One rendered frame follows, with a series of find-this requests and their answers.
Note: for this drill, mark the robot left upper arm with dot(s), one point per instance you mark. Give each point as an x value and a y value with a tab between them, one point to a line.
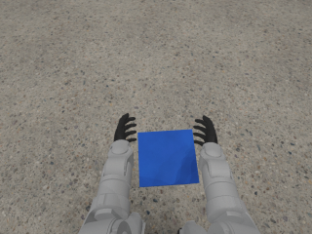
115	225

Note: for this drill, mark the robot left forearm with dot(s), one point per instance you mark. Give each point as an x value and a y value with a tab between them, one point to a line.
112	198

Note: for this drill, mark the robot right upper arm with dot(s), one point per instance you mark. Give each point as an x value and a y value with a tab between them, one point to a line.
223	226

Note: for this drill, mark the robot right shin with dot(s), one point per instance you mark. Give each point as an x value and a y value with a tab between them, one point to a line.
189	222

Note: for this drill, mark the robot right forearm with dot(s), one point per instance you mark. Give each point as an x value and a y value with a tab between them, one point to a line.
223	201

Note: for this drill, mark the right robot hand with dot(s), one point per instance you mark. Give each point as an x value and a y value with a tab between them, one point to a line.
210	135

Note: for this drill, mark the robot left thigh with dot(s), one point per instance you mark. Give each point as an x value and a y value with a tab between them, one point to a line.
136	224

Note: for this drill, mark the carton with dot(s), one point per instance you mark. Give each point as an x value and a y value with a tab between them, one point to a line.
167	158

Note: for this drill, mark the left robot hand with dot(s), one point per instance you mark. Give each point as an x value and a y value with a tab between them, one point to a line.
121	133

